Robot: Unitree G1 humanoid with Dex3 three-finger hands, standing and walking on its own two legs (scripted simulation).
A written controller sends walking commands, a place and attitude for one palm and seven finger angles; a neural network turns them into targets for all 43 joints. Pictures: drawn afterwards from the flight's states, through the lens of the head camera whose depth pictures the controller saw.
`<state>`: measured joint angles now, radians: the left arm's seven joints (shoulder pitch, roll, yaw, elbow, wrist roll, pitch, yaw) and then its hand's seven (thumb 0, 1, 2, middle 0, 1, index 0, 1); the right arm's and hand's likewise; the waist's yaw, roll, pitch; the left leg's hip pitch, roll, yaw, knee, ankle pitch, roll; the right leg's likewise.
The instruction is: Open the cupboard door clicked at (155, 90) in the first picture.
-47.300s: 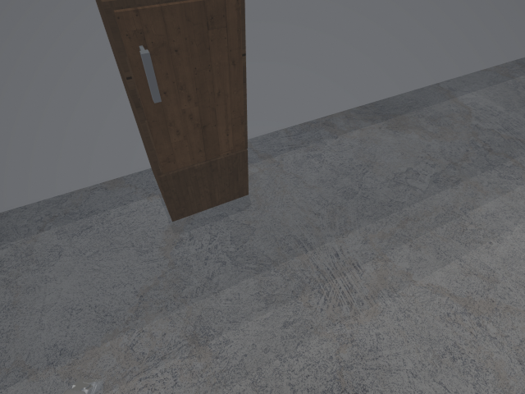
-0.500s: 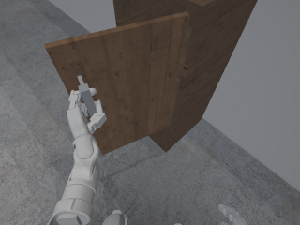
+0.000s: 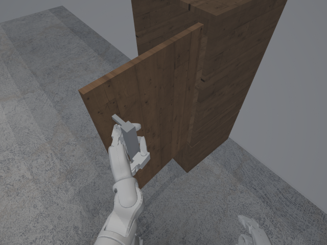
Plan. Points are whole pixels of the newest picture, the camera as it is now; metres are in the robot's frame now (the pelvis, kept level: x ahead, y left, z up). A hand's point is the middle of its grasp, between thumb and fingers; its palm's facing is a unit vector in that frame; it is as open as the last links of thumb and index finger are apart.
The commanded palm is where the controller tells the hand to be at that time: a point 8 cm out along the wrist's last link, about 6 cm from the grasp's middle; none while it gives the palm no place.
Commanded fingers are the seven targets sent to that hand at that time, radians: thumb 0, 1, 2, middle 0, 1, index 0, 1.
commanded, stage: open thumb and fingers to let go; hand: left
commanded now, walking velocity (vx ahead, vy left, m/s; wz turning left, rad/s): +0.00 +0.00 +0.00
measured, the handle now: (127, 140) +0.36 +0.10 +0.06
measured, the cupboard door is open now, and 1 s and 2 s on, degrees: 97 99 99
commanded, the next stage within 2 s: slide the hand sideways off the handle in 0.72 s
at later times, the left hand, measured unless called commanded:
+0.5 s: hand (141, 150) +0.33 +0.07 +0.06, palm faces +0.29 -0.96 +0.01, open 13.4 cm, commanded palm +0.29 +0.11 +0.05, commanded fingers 0.00 -0.50 0.30 -0.22 -0.75 -0.22 -0.75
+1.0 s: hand (141, 166) +0.29 +0.06 +0.05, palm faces -0.19 -0.98 -0.07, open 15.8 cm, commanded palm +0.28 +0.10 +0.05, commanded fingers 0.00 -0.50 0.30 -0.15 -0.30 -0.15 -0.30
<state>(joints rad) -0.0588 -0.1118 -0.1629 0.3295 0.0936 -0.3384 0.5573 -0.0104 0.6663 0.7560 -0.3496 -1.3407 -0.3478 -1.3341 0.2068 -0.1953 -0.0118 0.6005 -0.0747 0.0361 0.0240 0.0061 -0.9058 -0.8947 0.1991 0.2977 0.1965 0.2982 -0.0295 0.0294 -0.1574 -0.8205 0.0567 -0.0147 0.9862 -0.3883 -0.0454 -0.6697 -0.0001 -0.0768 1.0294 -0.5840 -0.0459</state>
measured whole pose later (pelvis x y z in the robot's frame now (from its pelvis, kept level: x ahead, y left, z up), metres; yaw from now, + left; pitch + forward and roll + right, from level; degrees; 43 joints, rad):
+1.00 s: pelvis -0.01 +0.02 +0.00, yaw +0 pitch +12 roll -1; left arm -0.05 0.07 -0.24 0.28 -0.01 -0.36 0.09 -0.01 -0.50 0.30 -0.27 -0.43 -0.21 -0.43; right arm 0.23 -0.20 0.00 0.55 -0.02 0.03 0.02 0.01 -0.91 -0.89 0.20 0.30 0.20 0.30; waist -0.03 0.05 -0.14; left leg -0.85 0.04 -0.02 1.03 -0.40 -0.02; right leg -0.68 -0.02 -0.08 1.04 -0.58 -0.02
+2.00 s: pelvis +0.00 +0.01 -0.01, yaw -1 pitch +13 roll -1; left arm 0.45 0.16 -0.01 -0.12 -0.19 -0.38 -0.14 -0.01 -0.50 0.30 -0.17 -0.31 -0.17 -0.31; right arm 0.25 -0.22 0.00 0.45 0.01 -0.03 -0.03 0.01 -0.90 -0.89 0.20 0.30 0.20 0.30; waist -0.01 0.04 -0.15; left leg -0.88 0.06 -0.02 1.08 -0.43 -0.04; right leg -0.71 0.00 -0.07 1.10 -0.62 -0.03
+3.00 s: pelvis +0.02 +0.03 +0.06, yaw -1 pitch +0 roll +0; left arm 0.54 0.31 0.15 -0.38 -0.04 -0.05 0.12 -0.01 0.05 0.54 -0.18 -0.30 -0.17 -0.30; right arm 0.23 -0.23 0.06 0.55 0.01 -0.09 -0.13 0.01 -0.90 -0.89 0.20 0.30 0.20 0.30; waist 0.04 0.05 -0.04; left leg -0.33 0.03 0.04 0.60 -0.27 0.00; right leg -0.17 -0.02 -0.03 0.56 -0.39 0.01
